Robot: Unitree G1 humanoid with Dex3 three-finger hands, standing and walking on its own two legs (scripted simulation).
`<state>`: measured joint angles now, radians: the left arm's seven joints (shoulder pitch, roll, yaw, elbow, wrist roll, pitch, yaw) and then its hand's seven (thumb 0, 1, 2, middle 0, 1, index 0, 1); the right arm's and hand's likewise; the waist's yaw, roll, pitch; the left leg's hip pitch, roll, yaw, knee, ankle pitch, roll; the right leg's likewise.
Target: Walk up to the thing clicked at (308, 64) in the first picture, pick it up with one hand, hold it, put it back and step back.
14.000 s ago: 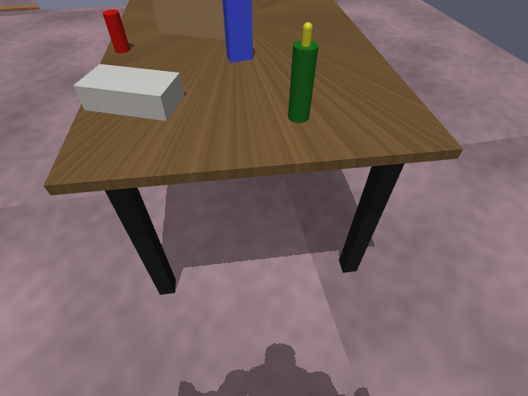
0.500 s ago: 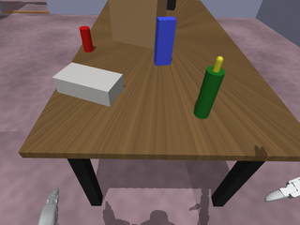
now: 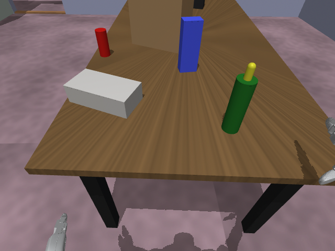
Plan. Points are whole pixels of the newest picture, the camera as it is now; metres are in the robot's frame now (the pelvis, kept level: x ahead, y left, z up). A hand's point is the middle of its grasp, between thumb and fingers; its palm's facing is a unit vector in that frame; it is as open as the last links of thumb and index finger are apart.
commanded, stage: go down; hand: right
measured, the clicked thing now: (239, 100) +0.52 -0.20 +0.10
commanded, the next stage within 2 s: none
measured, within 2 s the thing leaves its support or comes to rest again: neither
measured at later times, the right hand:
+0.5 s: hand (331, 120) +0.37 -0.35 +0.17, palm faces +0.17 +0.98 +0.01, open 17.5 cm
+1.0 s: hand (333, 113) +0.40 -0.37 +0.17, palm faces +0.19 +0.98 +0.00, open 17.5 cm
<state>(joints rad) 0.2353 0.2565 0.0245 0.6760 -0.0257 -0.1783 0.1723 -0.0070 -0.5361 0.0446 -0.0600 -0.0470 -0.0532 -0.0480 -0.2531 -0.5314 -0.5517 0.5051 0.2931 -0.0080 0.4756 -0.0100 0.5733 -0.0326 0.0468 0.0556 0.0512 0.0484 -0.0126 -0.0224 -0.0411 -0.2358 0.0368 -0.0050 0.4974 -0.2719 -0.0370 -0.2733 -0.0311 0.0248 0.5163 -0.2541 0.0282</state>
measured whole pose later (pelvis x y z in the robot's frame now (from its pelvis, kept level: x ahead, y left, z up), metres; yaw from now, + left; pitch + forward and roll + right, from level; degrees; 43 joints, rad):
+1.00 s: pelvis +0.01 -0.01 -0.01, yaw +0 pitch +9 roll +2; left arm 0.25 0.26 -0.05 0.59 -0.02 -0.19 0.19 -0.01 -0.55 0.07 -0.06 -0.05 -0.05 -0.06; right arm -0.65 -0.83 -0.61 1.02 0.21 -0.05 0.56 -0.01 0.54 -0.05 0.06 0.05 0.06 0.05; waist 0.07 -0.01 -0.09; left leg -0.44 0.02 0.00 0.61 -0.32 -0.04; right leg -0.51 -0.04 0.04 0.68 -0.33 0.02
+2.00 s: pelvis +0.00 -0.01 -0.03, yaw +1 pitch +12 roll +3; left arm 0.29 0.26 -0.06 0.46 -0.01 -0.18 0.16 -0.01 -0.55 0.06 -0.06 -0.05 -0.05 -0.05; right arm -0.79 -0.95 -0.60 1.15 0.14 -0.04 0.57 -0.01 0.53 -0.04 0.06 0.05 0.06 0.04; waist 0.10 0.00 -0.11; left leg -0.56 0.01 0.00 0.69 -0.34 -0.05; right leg -0.64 -0.05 0.04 0.78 -0.36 0.02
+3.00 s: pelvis -0.01 -0.01 -0.06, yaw +3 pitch +18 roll +3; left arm 0.31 0.23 0.01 0.27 0.04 -0.08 0.04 -0.01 -0.53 0.04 -0.07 -0.06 -0.07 -0.06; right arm -0.86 -0.60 -0.50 1.10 0.07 -0.28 0.18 -0.01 0.50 -0.04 0.06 0.04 0.05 0.04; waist 0.19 0.00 -0.13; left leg -0.81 -0.01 -0.02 0.90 -0.41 -0.05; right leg -0.87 -0.07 0.04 0.99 -0.43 0.02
